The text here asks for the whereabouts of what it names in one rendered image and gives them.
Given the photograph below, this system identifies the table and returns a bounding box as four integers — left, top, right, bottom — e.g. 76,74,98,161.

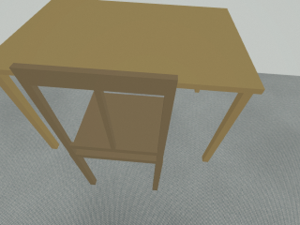
0,0,265,162

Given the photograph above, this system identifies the chair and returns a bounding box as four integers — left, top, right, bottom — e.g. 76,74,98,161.
9,63,178,190

